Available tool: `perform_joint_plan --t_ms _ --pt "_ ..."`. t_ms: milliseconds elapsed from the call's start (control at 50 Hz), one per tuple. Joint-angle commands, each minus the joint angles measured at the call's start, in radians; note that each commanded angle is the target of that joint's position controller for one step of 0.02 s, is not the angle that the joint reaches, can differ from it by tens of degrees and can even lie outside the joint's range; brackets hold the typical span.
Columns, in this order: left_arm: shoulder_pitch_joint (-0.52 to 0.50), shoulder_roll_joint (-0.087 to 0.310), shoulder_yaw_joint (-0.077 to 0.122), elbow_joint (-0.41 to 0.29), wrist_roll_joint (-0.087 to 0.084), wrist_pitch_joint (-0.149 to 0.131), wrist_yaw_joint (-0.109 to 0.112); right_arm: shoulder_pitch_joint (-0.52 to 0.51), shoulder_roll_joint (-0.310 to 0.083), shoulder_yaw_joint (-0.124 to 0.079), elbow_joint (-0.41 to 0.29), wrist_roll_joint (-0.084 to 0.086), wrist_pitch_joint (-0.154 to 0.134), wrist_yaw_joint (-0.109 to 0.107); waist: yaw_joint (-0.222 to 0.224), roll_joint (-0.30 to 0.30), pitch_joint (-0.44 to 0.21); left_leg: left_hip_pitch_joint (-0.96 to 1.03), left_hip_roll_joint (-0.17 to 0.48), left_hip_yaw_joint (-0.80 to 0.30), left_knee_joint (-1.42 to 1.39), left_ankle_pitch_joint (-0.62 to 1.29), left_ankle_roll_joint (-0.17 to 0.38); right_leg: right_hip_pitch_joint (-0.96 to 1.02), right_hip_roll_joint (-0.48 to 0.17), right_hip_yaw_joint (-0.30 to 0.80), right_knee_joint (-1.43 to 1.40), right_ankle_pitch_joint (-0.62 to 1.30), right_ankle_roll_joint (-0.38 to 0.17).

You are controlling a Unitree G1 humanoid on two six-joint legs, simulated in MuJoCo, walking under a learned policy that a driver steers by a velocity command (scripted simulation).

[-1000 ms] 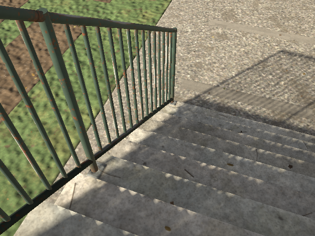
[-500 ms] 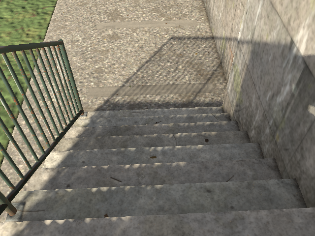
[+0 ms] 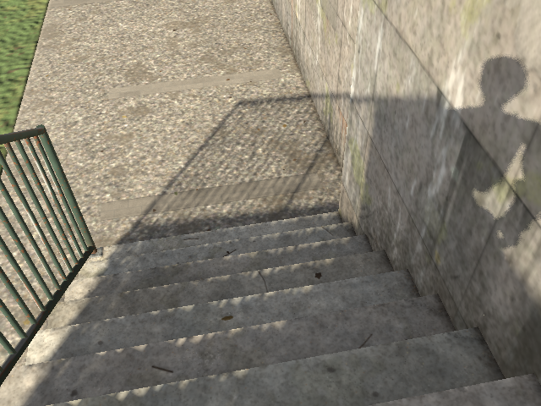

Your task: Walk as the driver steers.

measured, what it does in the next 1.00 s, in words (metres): goes down, turning left: left foot 0.19 m lower, then right foot 0.18 m lower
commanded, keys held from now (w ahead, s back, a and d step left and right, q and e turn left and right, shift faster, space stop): w+q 0.58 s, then q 0.28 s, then no key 0.14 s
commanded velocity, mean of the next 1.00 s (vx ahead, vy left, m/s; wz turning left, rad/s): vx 0.36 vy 0.00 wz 0.39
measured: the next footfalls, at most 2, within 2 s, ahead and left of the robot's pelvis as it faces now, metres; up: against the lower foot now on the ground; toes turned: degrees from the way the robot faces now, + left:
left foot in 0.22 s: +0.17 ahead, +0.17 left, -0.19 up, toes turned +6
right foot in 0.70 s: +0.53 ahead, +0.09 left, -0.37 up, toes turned +28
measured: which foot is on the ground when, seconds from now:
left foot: up 0.00-0.20, down 0.22-0.70, up 0.72-1.00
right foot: down 0.00-0.22, up 0.24-0.68, down 0.70-1.00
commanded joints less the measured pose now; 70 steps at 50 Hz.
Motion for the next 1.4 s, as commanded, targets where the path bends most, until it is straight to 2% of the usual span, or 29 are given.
perform_joint_plan --t_ms 20,40,60,80,100,120,200,260,280,340,420,500,580,660,700,720,740,780,860,980,1040,1080,1100,1140,1180,1240,1280,1320,1400 --pt "0.197 0.035 -0.003 -0.001 -0.037 0.008 0.028 -0.218 -0.05 -0.008 -0.054 0.008 -0.033 0.029 0.098 -0.024 0.168 -0.317 0.062 -0.024 -0.461 0.456 0.033 0.203 -0.223 0.384 -0.132 0.16 -0.19" --pt "0.08 0.089 -0.006 -0.038 -0.016 0.019 -0.003 -0.175 -0.032 -0.008 -0.055 0.001 -0.026 0.033 0.011 -0.074 0.175 0.096 0.048 0.059 -0.433 0.519 0.062 -0.208 -0.195 0.283 -0.201 0.056 -0.168" --pt "-0.06 0.234 0.059 -0.076 -0.131 0.064 0.024 -0.225 -0.07 -0.062 -0.096 0.145 -0.013 0.009 -0.022 -0.046 0.113 0.455 -0.042 0.062 -0.362 0.5 0.015 -0.357 -0.233 0.268 -0.255 0.136 -0.111" --pt "-0.069 0.238 0.051 -0.083 -0.131 0.086 0.034 -0.179 -0.065 -0.061 -0.086 0.158 0.012 -0.003 -0.036 -0.111 0.124 0.535 -0.046 0.065 -0.311 0.42 -0.001 -0.408 -0.228 0.256 -0.223 0.149 -0.094" --pt "-0.105 0.139 -0.01 -0.098 0.021 0.041 -0.029 0.035 -0.049 -0.022 -0.025 -0.038 -0.006 0.03 -0.154 -0.153 0.284 0.604 0.032 0.07 -0.173 0.373 0.02 -0.647 -0.186 0.238 -0.152 -0.068 -0.117" --pt "-0.126 0.169 0.012 -0.127 0.014 0.024 -0.041 0.12 -0.094 -0.048 -0.015 -0.051 -0.015 0.025 -0.172 -0.118 0.28 0.667 -0.013 0.144 -0.165 0.167 -0.004 -0.624 -0.178 0.216 -0.106 -0.052 -0.124" --pt "-0.197 0.256 0.027 -0.144 -0.005 0.05 -0.072 0.299 -0.187 -0.087 0.089 0.083 -0.036 0.04 -0.183 -0.006 0.182 0.753 0.028 0.103 -0.854 0.08 0.065 -0.121 -0.271 0.3 0.317 0.312 -0.119" --pt "0.028 0.168 0.04 -0.157 0.001 0.053 -0.137 0.455 -0.316 -0.13 0.108 0.027 -0.048 0.059 -0.081 0.193 -0.076 1.258 0.234 -0.334 -0.49 0.761 0.511 -0.767 -0.027 -0.105 1.285 -0.115 0.093" --pt "-0.181 0.203 0.028 -0.288 -0.022 0.067 -0.116 0.378 -0.297 -0.142 0.091 0.027 -0.048 0.056 -0.192 0.158 0.043 1.203 0.331 -0.607 -0.639 0.227 0.535 -1.025 -0.064 -0.045 1.202 -0.052 0.121" --pt "-0.161 0.093 -0.022 -0.241 0.018 0.072 -0.051 0.176 0.046 -0.031 0.109 0.002 -0.075 0.028 -0.025 -0.096 0.223 0.557 0.125 -0.358 -0.68 -0.195 0.339 -0.836 -0.316 0.059 0.578 0.537 0.039" --pt "-0.373 0.084 -0.042 -0.244 0.018 0.08 -0.11 0.205 -0.044 -0.016 0.139 0.018 -0.12 -0.008 -0.074 0.043 0.125 -0.075 -0.029 -0.228 -0.635 -0.243 0.358 -0.2 -0.317 -0.117 0.314 0.957 0.106" --pt "-0.587 0.205 -0.024 -0.295 0.039 0.066 -0.064 0.461 0.003 -0.018 0.194 0.043 -0.14 -0.066 -0.248 -0.029 0.149 0.661 -0.016 -0.432 -0.318 -0.206 0.334 -0.786 -0.281 0.015 -0.198 1.003 0.163" --pt "-0.596 0.134 -0.031 -0.379 0.03 0.077 -0.075 0.312 -0.053 -0.017 0.114 0.011 -0.104 -0.009 -0.153 0.058 0.134 -0.086 -0.112 -0.328 -0.343 -0.428 0.284 0.105 -0.225 -0.162 -0.19 1.089 0.104" --pt "-0.406 0.196 0.013 -0.321 -0.022 0.053 -0.036 0.337 -0.059 -0.047 0.072 0.091 -0.084 -0.025 -0.131 0.024 0.235 0.306 -0.175 -0.368 -0.007 -0.082 0.175 0.187 -0.171 -0.159 -0.811 0.859 0.084" --pt "0.184 0.286 0.076 -0.145 -0.027 0.034 -0.024 0.225 -0.025 -0.02 -0.002 0.062 -0.06 0.048 0.084 -0.034 -0.02 0.001 -0.161 -0.302 0.459 0.153 0.111 0.951 -0.368 -0.119 -0.724 1.271 -0.082" --pt "0.214 0.375 0.109 -0.165 -0.005 0.047 -0.047 0.502 0.119 -0.008 0.023 0.104 -0.073 0.061 -0.04 -0.331 -0.33 -0.339 -0.267 -0.096 1.083 -0.879 0.012 1.395 -0.686 0.024 -0.241 2.221 -0.387" --pt "0.125 0.377 0.12 -0.221 0.044 0.072 -0.086 0.537 -0.02 -0.034 -0.021 0.124 -0.061 0.072 -0.024 -0.143 -0.391 -0.469 -0.222 -0.06 1.225 -0.91 0.001 1.337 -0.82 0.137 -0.181 2.491 -0.489" --pt "-0.067 0.309 0.113 -0.254 -0.001 0.084 -0.044 0.109 -0.061 -0.04 -0.206 0.105 -0.007 0.033 -0.006 0.034 -0.092 -0.624 -0.084 -0.007 1.072 -0.756 -0.015 0.794 -0.773 0.166 -0.411 1.582 -0.345" --pt "-0.285 0.13 0.05 -0.237 0.001 0.02 0.02 0.322 0.066 -0.006 -0.065 0.039 0.004 0.081 -0.203 -0.062 0.248 -0.024 -0.002 0.078 0.483 0.03 0.057 -0.254 -0.385 -0.262 -0.581 1.041 -0.12" --pt "-0.409 0.303 0.037 -0.214 0.021 0.016 -0.04 0.294 -0.107 -0.095 -0.009 0.042 -0.033 0.096 -0.25 -0.086 0.044 0.401 -0.018 0.118 0.244 0.107 -0.003 -0.292 -0.44 -0.248 -0.339 0.969 0.005" --pt "-0.411 0.447 0.099 -0.24 -0.074 0.032 -0.03 -0.023 -0.163 -0.126 -0.139 0.058 -0.053 0.019 -0.152 -0.091 0.09 0.249 -0.055 0.193 -0.347 -0.283 -0.005 0.084 -0.49 -0.148 -0.284 0.959 -0.028" --pt "-0.184 0.341 0.11 -0.281 -0.045 0.036 0.005 0.012 -0.277 -0.15 -0.125 0.085 -0.049 -0.067 -0.036 0.195 -0.24 0.701 0.099 -0.121 -0.4 0.528 0.334 -0.017 -0.314 -0.243 0.114 0.62 0.062" --pt "-0.34 0.26 0.087 -0.343 -0.038 0.037 0.011 0.226 -0.265 -0.155 -0.082 0.061 -0.051 -0.068 -0.187 0.259 -0.227 0.909 0.23 -0.32 -0.501 0.725 0.534 -0.387 -0.162 -0.271 0.432 -0.228 0.139" --pt "-0.374 0.198 0.065 -0.348 -0.095 0.029 -0.02 0.453 -0.242 -0.165 0.004 0.04 -0.087 -0.001 -0.263 0.098 -0.031 0.908 0.364 -0.575 -0.453 0.821 0.526 -0.683 -0.21 0.024 0.366 -0.23 0.216" --pt "-0.294 0.214 0.06 -0.265 -0.069 0.05 -0.03 0.112 -0.088 -0.105 -0.035 0.126 -0.059 0.031 -0.094 0.0 0.025 0.531 0.271 -0.359 -0.422 0.483 0.329 -0.497 -0.319 -0.012 0.241 0.045 0.27" --pt "0.078 0.141 0.046 -0.119 -0.024 0.069 -0.096 -0.296 -0.137 -0.072 -0.098 0.109 -0.044 0.075 0.188 0.003 0.07 -0.282 0.015 0.051 -0.423 0.141 0.103 0.383 -0.201 -0.208 0.241 0.52 0.268" --pt "0.038 0.209 0.065 -0.12 -0.067 0.055 -0.121 -0.254 -0.181 -0.078 -0.061 0.12 -0.053 0.069 0.116 0.007 0.097 -0.131 -0.033 0.13 -0.362 0.077 0.036 0.403 -0.156 -0.246 -0.005 0.575 0.234" --pt "-0.377 0.366 0.066 -0.264 -0.111 0.044 -0.118 0.067 -0.22 -0.119 -0.022 0.123 -0.033 0.061 -0.179 -0.12 0.028 0.25 -0.045 0.14 -0.373 -0.171 0.003 0.171 -0.232 -0.044 -0.344 0.831 0.095" --pt "-0.45 0.286 0.045 -0.253 -0.122 0.058 -0.101 -0.045 -0.2 -0.133 -0.014 0.111 -0.01 0.046 -0.172 -0.018 0.103 0.409 -0.041 0.153 -0.5 -0.346 -0.006 0.069 -0.209 -0.063 -0.483 0.36 0.121"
